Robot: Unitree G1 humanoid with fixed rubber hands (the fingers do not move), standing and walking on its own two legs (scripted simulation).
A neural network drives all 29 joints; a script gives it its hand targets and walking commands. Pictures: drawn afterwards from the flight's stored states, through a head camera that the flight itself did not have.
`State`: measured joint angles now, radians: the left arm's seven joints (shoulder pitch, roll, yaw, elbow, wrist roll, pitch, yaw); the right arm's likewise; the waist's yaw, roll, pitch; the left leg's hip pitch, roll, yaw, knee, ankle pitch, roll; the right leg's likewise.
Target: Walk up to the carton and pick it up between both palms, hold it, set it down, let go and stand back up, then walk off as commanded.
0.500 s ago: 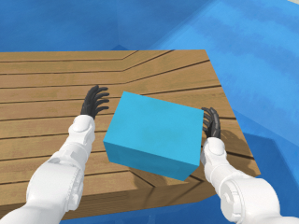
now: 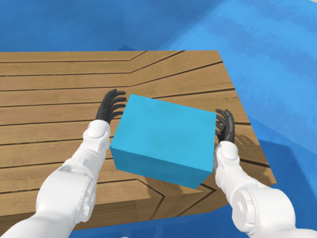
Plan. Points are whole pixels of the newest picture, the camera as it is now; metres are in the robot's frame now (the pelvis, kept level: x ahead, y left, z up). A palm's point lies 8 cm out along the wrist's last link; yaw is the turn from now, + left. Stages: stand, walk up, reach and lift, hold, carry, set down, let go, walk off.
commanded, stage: reach and lift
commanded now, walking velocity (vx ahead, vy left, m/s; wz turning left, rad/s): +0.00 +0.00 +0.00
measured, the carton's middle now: (164, 142) +0.38 -0.03 -0.03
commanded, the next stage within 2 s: none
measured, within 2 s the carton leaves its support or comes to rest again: leaves its support in 1.44 s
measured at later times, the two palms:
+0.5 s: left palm (107, 117) +0.44 +0.12 +0.02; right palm (225, 141) +0.36 -0.19 +0.00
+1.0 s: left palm (107, 117) +0.44 +0.12 +0.01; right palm (225, 141) +0.36 -0.19 +0.00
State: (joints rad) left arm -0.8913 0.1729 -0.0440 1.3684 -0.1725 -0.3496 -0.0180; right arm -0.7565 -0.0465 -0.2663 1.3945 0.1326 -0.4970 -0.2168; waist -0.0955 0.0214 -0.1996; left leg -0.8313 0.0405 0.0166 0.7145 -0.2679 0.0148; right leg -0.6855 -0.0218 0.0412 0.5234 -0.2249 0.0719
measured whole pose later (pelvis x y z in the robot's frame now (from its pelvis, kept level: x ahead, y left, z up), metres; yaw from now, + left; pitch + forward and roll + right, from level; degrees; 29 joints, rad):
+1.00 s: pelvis +0.00 +0.00 +0.00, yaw +0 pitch +22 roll -5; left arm -0.97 0.17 0.09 1.55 0.04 -0.49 -0.06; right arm -0.71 0.02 -0.54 1.29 -0.13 -0.54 -0.17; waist -0.10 0.02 -0.19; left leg -0.83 0.04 0.02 0.71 -0.27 0.02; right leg -0.68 -0.02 0.04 0.52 -0.22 0.07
